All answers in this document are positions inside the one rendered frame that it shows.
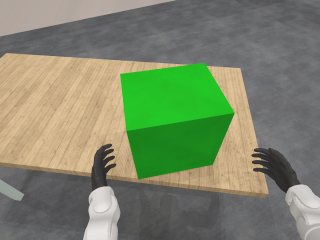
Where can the carton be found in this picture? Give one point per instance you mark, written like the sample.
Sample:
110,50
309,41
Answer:
176,118

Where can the robot right forearm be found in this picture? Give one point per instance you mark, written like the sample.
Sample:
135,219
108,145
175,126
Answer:
305,208

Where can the robot right hand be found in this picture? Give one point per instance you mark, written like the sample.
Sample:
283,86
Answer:
279,169

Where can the robot left hand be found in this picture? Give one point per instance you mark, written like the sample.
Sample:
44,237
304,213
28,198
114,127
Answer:
99,171

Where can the robot left forearm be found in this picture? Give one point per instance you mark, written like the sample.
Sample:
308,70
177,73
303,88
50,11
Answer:
104,213

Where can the table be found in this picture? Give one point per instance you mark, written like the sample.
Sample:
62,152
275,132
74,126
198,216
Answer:
56,112

